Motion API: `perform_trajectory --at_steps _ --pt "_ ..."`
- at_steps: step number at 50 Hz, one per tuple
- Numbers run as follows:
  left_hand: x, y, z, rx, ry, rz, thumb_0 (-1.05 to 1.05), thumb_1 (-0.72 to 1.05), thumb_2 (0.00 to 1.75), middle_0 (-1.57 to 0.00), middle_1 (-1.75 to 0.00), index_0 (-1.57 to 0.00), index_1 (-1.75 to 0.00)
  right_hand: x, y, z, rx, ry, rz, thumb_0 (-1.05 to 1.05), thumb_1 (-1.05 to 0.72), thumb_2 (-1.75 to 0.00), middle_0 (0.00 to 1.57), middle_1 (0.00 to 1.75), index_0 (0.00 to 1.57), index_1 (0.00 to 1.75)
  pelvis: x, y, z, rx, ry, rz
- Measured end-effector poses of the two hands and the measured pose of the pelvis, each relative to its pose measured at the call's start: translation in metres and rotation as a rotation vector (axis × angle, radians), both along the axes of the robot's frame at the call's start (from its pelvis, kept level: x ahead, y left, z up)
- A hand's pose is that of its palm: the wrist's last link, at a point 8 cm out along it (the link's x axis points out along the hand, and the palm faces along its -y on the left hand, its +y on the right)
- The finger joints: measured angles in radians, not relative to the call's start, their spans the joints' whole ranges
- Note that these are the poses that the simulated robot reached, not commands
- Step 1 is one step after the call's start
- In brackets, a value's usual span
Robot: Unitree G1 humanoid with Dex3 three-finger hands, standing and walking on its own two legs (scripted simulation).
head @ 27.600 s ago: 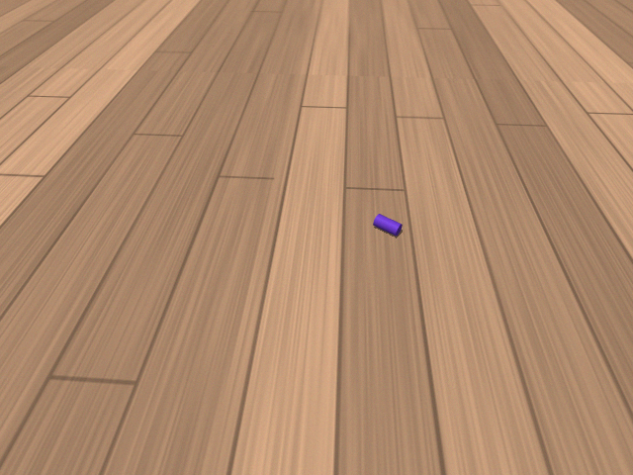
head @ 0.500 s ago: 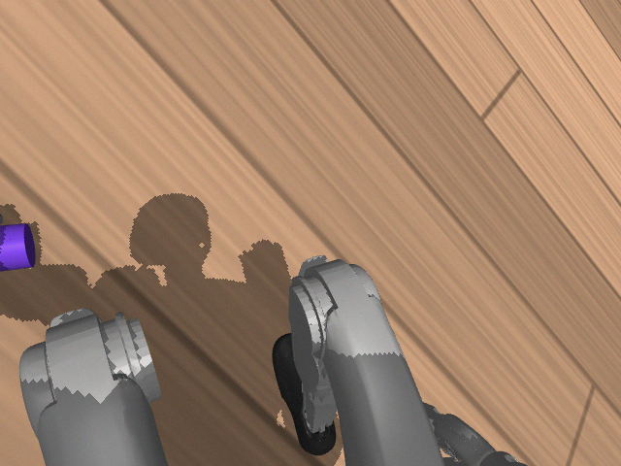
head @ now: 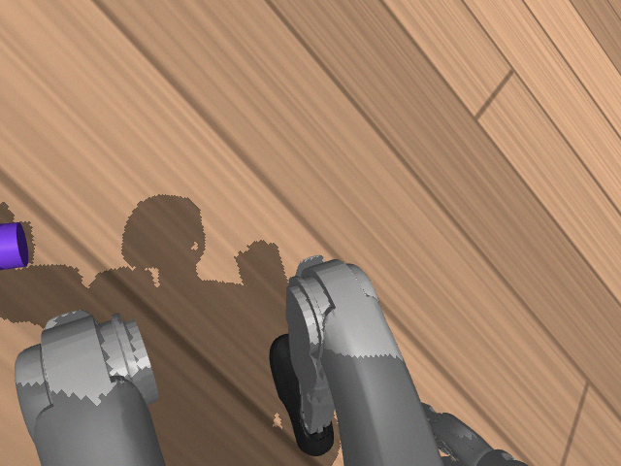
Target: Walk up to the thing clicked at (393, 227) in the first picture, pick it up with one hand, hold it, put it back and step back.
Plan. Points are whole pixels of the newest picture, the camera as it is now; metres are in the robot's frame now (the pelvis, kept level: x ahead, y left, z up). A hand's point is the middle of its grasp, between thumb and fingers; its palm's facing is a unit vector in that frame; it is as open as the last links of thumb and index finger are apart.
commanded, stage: close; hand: left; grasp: from above
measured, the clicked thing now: out of the picture +0.41 +0.32 -0.26
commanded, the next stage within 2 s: none
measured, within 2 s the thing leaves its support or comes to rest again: neither
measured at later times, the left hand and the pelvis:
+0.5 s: hand out of the picture +0.39 +0.32 -0.24, palm faces -0.44 -0.12 -0.89, open 8.8 cm; pelvis +0.00 +0.00 +0.00, yaw +0 degrees
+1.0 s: hand out of the picture +0.40 +0.32 -0.24, palm faces -0.45 -0.13 -0.89, open 9.0 cm; pelvis +0.00 +0.00 +0.00, yaw +0 degrees
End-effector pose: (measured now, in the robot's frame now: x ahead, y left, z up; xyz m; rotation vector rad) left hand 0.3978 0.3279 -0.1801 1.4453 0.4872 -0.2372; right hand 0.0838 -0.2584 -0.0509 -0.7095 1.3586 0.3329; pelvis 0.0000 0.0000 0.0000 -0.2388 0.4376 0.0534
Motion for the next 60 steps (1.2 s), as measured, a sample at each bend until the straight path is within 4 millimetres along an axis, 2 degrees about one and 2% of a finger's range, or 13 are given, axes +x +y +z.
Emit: perform_trajectory --at_steps 22,41,60 --pt "0.002 -0.002 -0.0018 0.005 -0.002 0.003 0.0 0.3 0.29 -0.7 -0.34 -0.73 -0.32 0.004 -0.0025 -0.0011 0.009 0.006 0.008 0.0 -0.9 -0.89 0.2 0.3 0.2 0.3 0.0012 -0.0015 0.0007 0.003 0.005 -0.001" --pt "0.005 -0.0018 0.0018 0.001 0.0 0.014 0.0 0.29 0.33 -0.67 -0.38 -0.7 -0.35 -0.0036 -0.0055 0.0007 -0.003 0.004 -0.007 0.0 -0.9 -0.89 0.2 0.3 0.2 0.3 -0.0006 -0.0021 0.0 0.006 0.0 -0.002" --pt "0.0031 -0.0061 -0.0026 -0.008 -0.013 -0.018 0.0 0.27 0.35 -0.64 -0.41 -0.67 -0.37 -0.0017 0.0009 0.0035 -0.009 0.006 -0.001 0.0 -0.89 -0.89 0.2 0.3 0.2 0.3 -0.0001 0.0013 0.0016 -0.006 0.002 -0.004"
